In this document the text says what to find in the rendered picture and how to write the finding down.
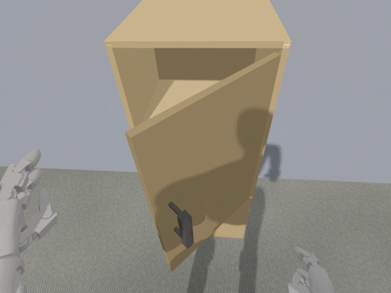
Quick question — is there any robot left hand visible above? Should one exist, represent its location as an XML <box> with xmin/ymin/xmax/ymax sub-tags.
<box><xmin>0</xmin><ymin>149</ymin><xmax>57</xmax><ymax>258</ymax></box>

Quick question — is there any robot right hand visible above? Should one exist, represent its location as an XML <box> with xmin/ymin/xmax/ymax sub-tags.
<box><xmin>288</xmin><ymin>247</ymin><xmax>335</xmax><ymax>293</ymax></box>

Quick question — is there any robot left forearm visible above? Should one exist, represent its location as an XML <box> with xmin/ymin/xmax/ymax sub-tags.
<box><xmin>0</xmin><ymin>256</ymin><xmax>27</xmax><ymax>293</ymax></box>

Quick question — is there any handle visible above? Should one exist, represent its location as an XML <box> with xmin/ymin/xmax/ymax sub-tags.
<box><xmin>169</xmin><ymin>201</ymin><xmax>194</xmax><ymax>249</ymax></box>

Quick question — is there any cupboard door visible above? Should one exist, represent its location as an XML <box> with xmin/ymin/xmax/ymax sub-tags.
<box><xmin>125</xmin><ymin>52</ymin><xmax>281</xmax><ymax>271</ymax></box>

